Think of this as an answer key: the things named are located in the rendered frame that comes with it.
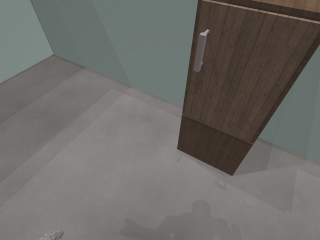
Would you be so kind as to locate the robot left hand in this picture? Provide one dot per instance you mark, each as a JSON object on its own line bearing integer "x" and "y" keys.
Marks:
{"x": 53, "y": 235}

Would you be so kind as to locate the cupboard door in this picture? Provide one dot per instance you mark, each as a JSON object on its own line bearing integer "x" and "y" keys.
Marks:
{"x": 249, "y": 57}

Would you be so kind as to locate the handle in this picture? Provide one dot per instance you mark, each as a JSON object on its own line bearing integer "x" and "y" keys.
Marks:
{"x": 200, "y": 50}

